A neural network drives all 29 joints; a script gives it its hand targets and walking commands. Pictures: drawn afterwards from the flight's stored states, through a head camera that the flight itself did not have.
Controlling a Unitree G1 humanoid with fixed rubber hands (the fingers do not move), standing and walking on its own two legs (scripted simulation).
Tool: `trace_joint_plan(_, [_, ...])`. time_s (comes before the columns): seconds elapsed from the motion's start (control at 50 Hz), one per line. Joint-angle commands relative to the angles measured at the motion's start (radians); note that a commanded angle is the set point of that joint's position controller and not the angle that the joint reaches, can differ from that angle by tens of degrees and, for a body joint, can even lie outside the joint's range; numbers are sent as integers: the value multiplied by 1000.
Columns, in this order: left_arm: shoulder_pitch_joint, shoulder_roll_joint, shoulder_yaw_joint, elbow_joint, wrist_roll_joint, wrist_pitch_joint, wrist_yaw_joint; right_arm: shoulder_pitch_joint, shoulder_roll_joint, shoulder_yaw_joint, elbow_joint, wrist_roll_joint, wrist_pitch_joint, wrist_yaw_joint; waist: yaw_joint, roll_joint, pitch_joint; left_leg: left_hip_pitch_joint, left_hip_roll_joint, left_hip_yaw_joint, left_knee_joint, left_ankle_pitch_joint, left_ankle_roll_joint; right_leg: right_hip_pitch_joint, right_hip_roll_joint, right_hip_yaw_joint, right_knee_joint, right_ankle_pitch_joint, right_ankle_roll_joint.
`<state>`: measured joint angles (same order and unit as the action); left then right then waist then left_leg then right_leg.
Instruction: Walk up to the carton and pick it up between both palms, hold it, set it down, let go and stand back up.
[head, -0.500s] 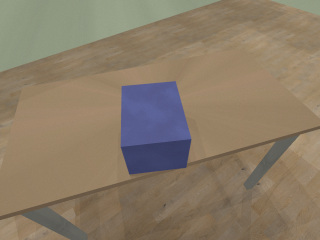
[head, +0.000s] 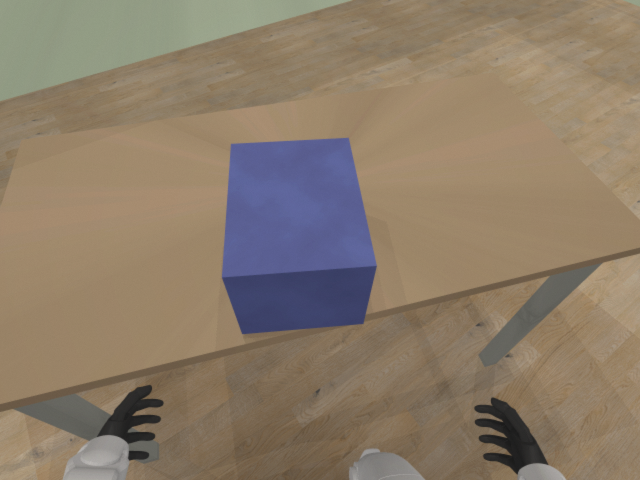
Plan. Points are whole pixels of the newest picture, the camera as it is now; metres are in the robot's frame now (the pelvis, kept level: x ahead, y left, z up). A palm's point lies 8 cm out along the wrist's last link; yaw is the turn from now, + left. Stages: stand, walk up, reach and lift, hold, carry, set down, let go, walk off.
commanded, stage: reach and lift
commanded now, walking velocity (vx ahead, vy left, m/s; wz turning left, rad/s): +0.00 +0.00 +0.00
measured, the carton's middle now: (296, 233) +0.45 +0.02 +0.01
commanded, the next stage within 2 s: none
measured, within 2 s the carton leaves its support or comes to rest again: neither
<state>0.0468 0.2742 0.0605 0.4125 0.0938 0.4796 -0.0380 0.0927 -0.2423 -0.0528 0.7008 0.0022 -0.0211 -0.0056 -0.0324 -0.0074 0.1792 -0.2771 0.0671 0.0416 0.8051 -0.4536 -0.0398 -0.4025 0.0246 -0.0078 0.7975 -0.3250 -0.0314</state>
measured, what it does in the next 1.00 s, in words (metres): stands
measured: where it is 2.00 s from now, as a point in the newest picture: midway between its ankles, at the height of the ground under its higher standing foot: outside the picture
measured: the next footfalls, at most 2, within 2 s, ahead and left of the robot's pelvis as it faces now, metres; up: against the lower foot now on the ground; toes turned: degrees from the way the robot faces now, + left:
none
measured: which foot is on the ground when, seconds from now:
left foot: down 0.00-1.00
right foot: down 0.00-1.00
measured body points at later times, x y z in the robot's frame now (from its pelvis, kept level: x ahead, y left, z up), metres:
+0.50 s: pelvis +0.03 +0.02 +0.04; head +0.03 +0.03 +0.48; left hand +0.21 +0.26 -0.04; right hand +0.18 -0.21 -0.05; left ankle -0.01 +0.14 -0.70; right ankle +0.07 -0.10 -0.70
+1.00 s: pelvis +0.03 +0.03 +0.04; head +0.01 +0.05 +0.49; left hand +0.21 +0.24 -0.01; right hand +0.19 -0.19 -0.01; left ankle -0.01 +0.14 -0.70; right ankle +0.07 -0.10 -0.70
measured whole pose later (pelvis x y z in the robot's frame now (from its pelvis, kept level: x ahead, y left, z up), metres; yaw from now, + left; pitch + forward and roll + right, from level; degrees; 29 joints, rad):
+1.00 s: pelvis +0.03 +0.03 +0.04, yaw +0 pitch -6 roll -1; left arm 0.30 0.15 -0.06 0.33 -0.03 -0.02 0.11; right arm 0.34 -0.12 -0.07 0.45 0.05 -0.20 0.03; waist 0.02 -0.02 0.05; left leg 0.03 0.03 0.07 0.33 -0.26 0.00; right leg -0.08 0.00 0.01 0.31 -0.13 0.01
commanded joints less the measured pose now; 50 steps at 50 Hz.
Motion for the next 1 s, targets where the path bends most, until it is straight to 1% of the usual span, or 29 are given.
trace_joint_plan(0.0, [18, 172, 48, -77, -16, -43, 2, 46, -37, 0, -96, -6, -40, -33, 10, -69, -186, -177, -38, 90, -164, 119, 49, 348, -83, 102, -230, 231, -3])
trace_joint_plan(0.02, [4, 172, 55, -76, -9, -53, 1, 47, -19, -5, -106, -6, -46, -43, 13, -41, -184, -178, -36, 92, -190, 97, 50, 370, -84, 103, -245, 205, 0])
trace_joint_plan(0.04, [-4, 187, 54, -81, -10, -65, 2, 43, -13, -7, -113, -15, -51, -51, 21, -35, -172, -190, -35, 97, -194, 101, 52, 379, -86, 109, -249, 212, 4])
trace_joint_plan(0.1, [-17, 180, 51, -124, -19, -102, 6, 53, 14, -22, -126, -21, -79, -64, 1, 11, -214, -167, -35, 100, -223, 144, 41, 408, -65, 72, -243, 267, 9])
trace_joint_plan(0.14, [-13, 182, 54, -155, -28, -134, 7, 69, 32, -19, -146, -15, -95, -68, 2, 11, -245, -137, -38, 95, -246, 170, 39, 428, -73, 74, -252, 327, 16])
trace_joint_plan(0.18, [17, 174, 42, -158, -40, -159, 17, 87, 30, -16, -139, -13, -116, -65, 4, 21, -269, -104, -38, 89, -275, 200, 36, 426, -62, 46, -254, 362, 18])
trace_joint_plan(0.22, [32, 162, 38, -154, -54, -181, 18, 99, 39, -20, -147, -20, -136, -59, -2, 13, -284, -78, -38, 86, -293, 236, 33, 441, -55, 35, -269, 391, 24])
trace_joint_plan(0.26, [62, 147, 22, -129, -72, -203, 15, 123, 30, -28, -108, -23, -149, -57, -20, 13, -262, -47, -41, 72, -321, 284, 25, 437, -37, 14, -284, 424, 22])
trace_joint_plan(0.3, [72, 127, 17, -129, -77, -230, 13, 123, 21, -40, -103, -22, -171, -48, -18, 27, -251, 10, -45, 70, -345, 327, 14, 428, -32, -1, -320, 436, 17])
trace_joint_plan(0.36, [79, 115, 22, -88, -72, -269, 23, 92, 27, -31, -117, -17, -197, -32, 14, 19, -222, 43, -51, 68, -397, 350, 15, 435, -16, -12, -370, 398, 19])
trace_joint_plan(0.38, [83, 105, 13, -73, -78, -283, 26, 91, 27, -27, -119, -14, -200, -24, 16, 7, -227, 48, -55, 69, -415, 345, 18, 453, -11, -14, -380, 381, 18])
trace_joint_plan(0.42, [94, 77, -1, -57, -81, -306, 34, 103, 11, -30, -133, -8, -200, -14, 29, 28, -177, 30, -52, 65, -453, 326, 15, 465, -3, -13, -409, 313, 9])
trace_joint_plan(0.44, [80, 65, -9, -66, -84, -317, 40, 92, 10, -32, -131, -7, -200, -7, 26, 37, -166, 41, -51, 64, -468, 331, 13, 459, -1, -16, -422, 300, 7])
trace_joint_plan(0.48, [84, 41, -17, -60, -91, -338, 51, 97, 4, -31, -146, 1, -200, 8, 36, 31, -153, 57, -44, 57, -487, 331, 11, 463, 9, -15, -441, 272, 3])
trace_joint_plan(0.52, [81, 28, -15, -44, -91, -357, 58, 103, 13, -27, -170, 0, -200, 16, 35, 14, -147, 69, -49, 62, -509, 325, 18, 472, 2, -9, -462, 267, 8])
trace_joint_plan(0.54, [81, 23, -19, -58, -89, -368, 63, 113, -1, -45, -166, -3, -202, 18, 25, 26, -153, 78, -49, 61, -512, 340, 4, 475, 6, -10, -466, 278, 4])
trace_joint_plan(0.6, [76, 12, -28, -91, -86, -408, 80, 139, 8, -45, -181, 13, -203, 21, 27, 28, -125, 88, -51, 60, -546, 313, 6, 479, 4, 0, -486, 246, 1])
trace_joint_plan(0.62, [90, -9, -41, -97, -92, -415, 88, 137, 6, -38, -190, 16, -198, 22, 39, 28, -113, 80, -50, 58, -554, 313, 9, 478, 4, 1, -497, 231, -2])
trace_joint_plan(0.66, [110, -24, -56, -117, -94, -430, 103, 150, 5, -44, -205, 26, -197, 30, 39, 60, -119, 70, -44, 50, -567, 311, 6, 492, 9, -1, -493, 217, -6])
trace_joint_plan(0.7, [128, -41, -68, -124, -94, -437, 114, 167, 6, -51, -225, 25, -190, 35, 38, 42, -103, 74, -44, 52, -568, 343, 4, 495, 10, 3, -498, 238, -5])
trace_joint_plan(0.72, [130, -42, -69, -137, -97, -443, 114, 168, 9, -57, -255, 21, -192, 34, 35, 35, -114, 76, -45, 52, -577, 316, 4, 491, 6, 5, -507, 223, -7])
trace_joint_plan(0.78, [133, -58, -83, -168, -109, -468, 127, 167, 7, -58, -300, 26, -193, 39, 42, 30, -111, 64, -46, 44, -579, 336, 1, 494, 9, 8, -502, 246, -7])
trace_joint_plan(0.8, [141, -54, -78, -166, -106, -474, 129, 175, 20, -61, -304, 26, -191, 38, 50, 12, -117, 78, -49, 46, -580, 336, 8, 492, 4, 15, -506, 245, -2])
trace_joint_plan(0.82, [144, -63, -87, -182, -110, -486, 132, 181, 15, -65, -323, 23, -198, 37, 46, 11, -133, 85, -47, 42, -577, 340, 5, 484, 5, 15, -506, 244, -6])
trace_joint_plan(0.84, [148, -58, -89, -193, -110, -498, 137, 183, 22, -59, -326, 28, -203, 35, 55, 23, -135, 88, -48, 42, -579, 343, 2, 483, 0, 18, -505, 247, -8])
trace_joint_plan(0.9, [159, -69, -93, -213, -116, -525, 148, 187, 24, -51, -363, 46, -209, 34, 59, 9, -151, 82, -47, 35, -579, 336, 5, 477, 5, 16, -502, 243, -9])
trace_joint_plan(0.92, [161, -76, -100, -228, -120, -531, 152, 200, 31, -47, -355, 53, -208, 35, 60, 31, -123, 74, -45, 39, -578, 344, 3, 475, 5, 22, -507, 235, -12])
trace_joint_plan(0.94, [173, -89, -112, -220, -123, -535, 152, 198, 28, -48, -366, 49, -212, 33, 48, 28, -124, 70, -44, 35, -577, 351, -1, 477, 4, 21, -507, 236, -16])
trace_joint_plan(0.98, [173, -93, -118, -218, -121, -538, 148, 195, 30, -56, -380, 52, -209, 29, 53, 18, -117, 80, -45, 26, -575, 348, 0, 486, 4, 22, -509, 239, -14])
